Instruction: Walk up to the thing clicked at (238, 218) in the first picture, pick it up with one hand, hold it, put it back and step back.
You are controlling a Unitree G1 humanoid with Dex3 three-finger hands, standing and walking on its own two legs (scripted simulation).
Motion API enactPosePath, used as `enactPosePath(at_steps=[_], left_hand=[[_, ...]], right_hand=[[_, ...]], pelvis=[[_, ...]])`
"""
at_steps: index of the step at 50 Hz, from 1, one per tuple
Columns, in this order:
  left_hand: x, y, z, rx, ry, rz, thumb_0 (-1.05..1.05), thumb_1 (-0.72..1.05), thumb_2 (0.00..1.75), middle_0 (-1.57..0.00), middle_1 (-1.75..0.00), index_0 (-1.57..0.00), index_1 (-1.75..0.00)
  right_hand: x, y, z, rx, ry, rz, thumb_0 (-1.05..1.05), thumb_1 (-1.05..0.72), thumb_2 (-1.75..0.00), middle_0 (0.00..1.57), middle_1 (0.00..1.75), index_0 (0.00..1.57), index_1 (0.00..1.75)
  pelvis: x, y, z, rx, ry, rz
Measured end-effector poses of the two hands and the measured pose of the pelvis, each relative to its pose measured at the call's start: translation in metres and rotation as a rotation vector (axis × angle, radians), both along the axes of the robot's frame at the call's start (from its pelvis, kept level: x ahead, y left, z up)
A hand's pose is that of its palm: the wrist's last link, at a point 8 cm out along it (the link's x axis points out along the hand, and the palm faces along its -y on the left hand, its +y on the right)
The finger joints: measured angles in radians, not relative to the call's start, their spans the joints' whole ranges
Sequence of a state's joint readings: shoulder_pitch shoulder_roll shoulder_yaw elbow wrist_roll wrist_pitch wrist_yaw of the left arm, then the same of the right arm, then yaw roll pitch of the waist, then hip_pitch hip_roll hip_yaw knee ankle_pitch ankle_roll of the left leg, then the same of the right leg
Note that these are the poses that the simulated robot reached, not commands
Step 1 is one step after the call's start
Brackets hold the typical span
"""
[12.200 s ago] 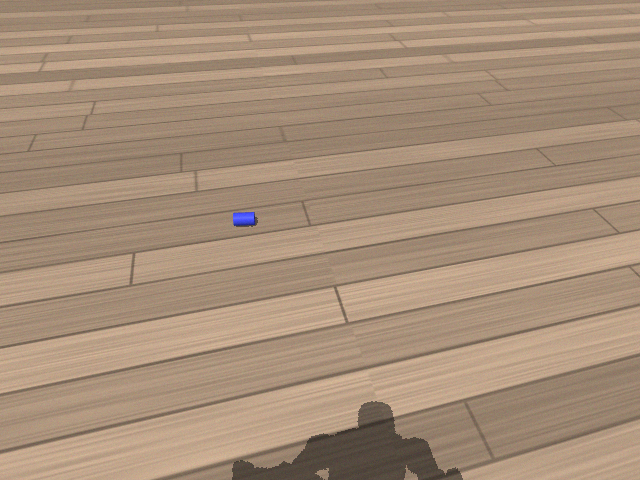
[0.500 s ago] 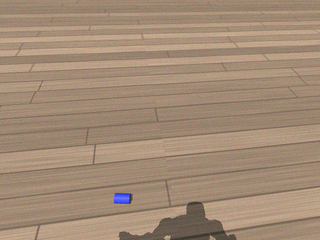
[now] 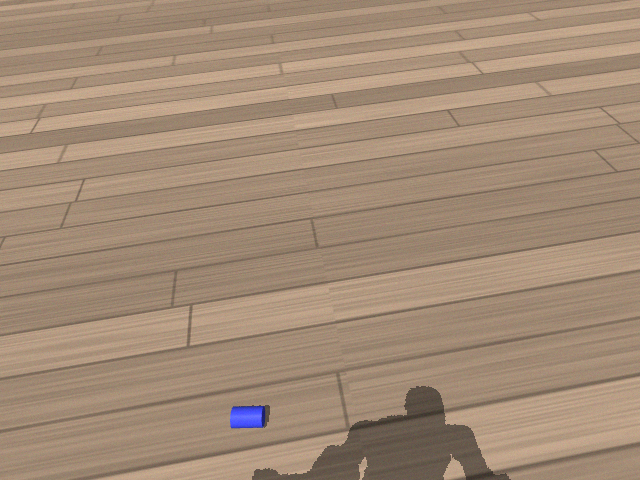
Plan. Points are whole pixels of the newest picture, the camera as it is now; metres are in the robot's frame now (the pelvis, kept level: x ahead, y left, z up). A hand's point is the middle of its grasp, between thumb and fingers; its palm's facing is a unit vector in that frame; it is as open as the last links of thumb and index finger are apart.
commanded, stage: walk up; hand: left
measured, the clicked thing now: (248, 417) +0.43 +0.29 -0.75
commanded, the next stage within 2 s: none
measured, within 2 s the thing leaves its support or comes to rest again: neither
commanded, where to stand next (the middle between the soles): +0.05 +0.04 m, yaw +0 degrees
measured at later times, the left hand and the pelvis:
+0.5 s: hand out of the picture +0.14 +0.30 -0.17, palm faces -0.01 -0.92 -0.40, open 7.4 cm; pelvis +0.04 +0.03 -0.02, yaw +0 degrees
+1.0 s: hand out of the picture +0.09 +0.32 -0.17, palm faces +0.04 -0.94 -0.34, open 7.4 cm; pelvis +0.02 +0.05 -0.02, yaw +1 degrees
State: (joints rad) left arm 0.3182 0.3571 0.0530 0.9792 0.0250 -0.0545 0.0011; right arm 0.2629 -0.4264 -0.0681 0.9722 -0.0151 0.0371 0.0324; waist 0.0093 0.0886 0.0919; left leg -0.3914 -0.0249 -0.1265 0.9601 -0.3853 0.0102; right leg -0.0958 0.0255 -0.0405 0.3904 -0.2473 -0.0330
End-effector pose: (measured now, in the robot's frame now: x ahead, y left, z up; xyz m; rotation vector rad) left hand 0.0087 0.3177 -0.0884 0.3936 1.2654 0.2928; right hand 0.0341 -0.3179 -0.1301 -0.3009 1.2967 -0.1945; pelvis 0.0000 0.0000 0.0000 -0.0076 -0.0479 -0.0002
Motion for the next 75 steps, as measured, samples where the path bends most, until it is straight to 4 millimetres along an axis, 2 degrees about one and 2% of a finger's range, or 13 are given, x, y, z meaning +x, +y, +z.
enactPosePath(at_steps=[5,10,13,17,21,25,30,36,41,45,51,61,75], left_hand=[[0.030,0.001,-0.009,-0.010,-0.022,-0.009,0.01,0.90,0.90,-0.20,-0.30,-0.20,-0.30],[0.072,0.011,-0.034,-0.055,-0.069,-0.016,0.01,0.90,0.90,-0.20,-0.30,-0.20,-0.30],[0.097,0.015,-0.045,-0.084,-0.090,-0.009,0.01,0.90,0.90,-0.20,-0.30,-0.20,-0.30],[0.122,0.014,-0.044,-0.111,-0.115,-0.030,0.01,0.91,0.90,-0.20,-0.30,-0.20,-0.30],[0.133,0.016,-0.041,-0.100,-0.128,-0.052,0.00,0.91,0.90,-0.20,-0.30,-0.20,-0.30],[0.125,0.020,-0.039,-0.048,-0.116,-0.062,0.00,0.91,0.90,-0.20,-0.30,-0.20,-0.30],[0.097,0.021,-0.025,-0.004,-0.078,-0.060,0.00,0.91,0.90,-0.20,-0.30,-0.20,-0.30],[0.074,0.036,-0.011,0.020,-0.028,-0.043,0.01,0.90,0.90,-0.20,-0.30,-0.20,-0.30],[0.070,0.053,-0.027,-0.009,-0.065,-0.014,0.01,0.90,0.90,-0.20,-0.30,-0.20,-0.30],[0.067,0.053,-0.039,-0.060,-0.058,0.015,0.01,0.91,0.90,-0.20,-0.30,-0.20,-0.30],[0.070,0.041,-0.048,-0.113,-0.082,0.003,0.01,0.91,0.90,-0.20,-0.30,-0.20,-0.30],[0.072,0.025,-0.033,-0.136,-0.086,-0.008,0.01,0.91,0.90,-0.20,-0.30,-0.20,-0.30],[0.071,0.029,-0.023,-0.105,-0.061,0.010,0.01,0.91,0.90,-0.20,-0.30,-0.20,-0.30]], right_hand=[[0.029,0.013,-0.002,-0.001,0.015,0.029,0.00,-0.91,-0.90,0.20,0.29,0.20,0.30],[0.067,0.035,-0.005,-0.015,-0.009,0.065,0.00,-0.91,-0.90,0.20,0.29,0.20,0.30],[0.089,0.049,0.001,-0.025,-0.057,0.078,0.00,-0.91,-0.90,0.20,0.29,0.20,0.30],[0.116,0.062,0.013,-0.027,-0.137,0.084,0.00,-0.90,-0.90,0.21,0.30,0.20,0.30],[0.139,0.064,0.016,-0.023,-0.204,0.093,0.00,-0.90,-0.90,0.21,0.30,0.20,0.30],[0.150,0.057,0.008,-0.004,-0.253,0.086,0.00,-0.90,-0.90,0.21,0.30,0.20,0.30],[0.142,0.048,-0.002,0.012,-0.213,0.055,0.00,-0.90,-0.90,0.21,0.30,0.20,0.30],[0.111,0.048,-0.005,0.003,-0.133,0.053,0.00,-0.91,-0.90,0.20,0.29,0.20,0.30],[0.083,0.062,-0.012,-0.031,-0.051,0.087,0.00,-0.91,-0.90,0.20,0.29,0.20,0.30],[0.071,0.080,0.000,-0.024,-0.062,0.092,0.01,-0.91,-0.90,0.20,0.29,0.20,0.30],[0.081,0.081,0.010,-0.029,-0.138,0.084,0.01,-0.90,-0.90,0.21,0.30,0.20,0.30],[0.096,0.077,0.019,-0.009,-0.183,0.099,0.00,-0.90,-0.90,0.21,0.30,0.20,0.30],[0.071,0.067,0.014,-0.004,-0.105,0.060,0.00,-0.90,-0.90,0.20,0.30,0.20,0.30]], pelvis=[[0.019,0.006,-0.004,-0.012,-0.001,0.016],[0.039,0.020,-0.017,-0.018,0.004,0.035],[0.043,0.028,-0.018,0.005,0.000,0.028],[0.048,0.033,-0.013,-0.013,0.003,0.026],[0.048,0.033,-0.014,-0.009,0.011,0.008],[0.044,0.028,-0.022,0.001,0.007,-0.007],[0.040,0.025,-0.020,0.008,0.006,-0.006],[0.032,0.037,-0.011,0.026,0.037,0.006],[0.026,0.050,-0.021,0.025,0.025,0.044],[0.024,0.053,-0.016,0.034,0.004,0.037],[0.020,0.052,-0.016,0.004,-0.014,0.021],[0.015,0.048,-0.003,0.004,0.001,0.028],[0.013,0.043,0.003,0.006,0.001,0.025]])
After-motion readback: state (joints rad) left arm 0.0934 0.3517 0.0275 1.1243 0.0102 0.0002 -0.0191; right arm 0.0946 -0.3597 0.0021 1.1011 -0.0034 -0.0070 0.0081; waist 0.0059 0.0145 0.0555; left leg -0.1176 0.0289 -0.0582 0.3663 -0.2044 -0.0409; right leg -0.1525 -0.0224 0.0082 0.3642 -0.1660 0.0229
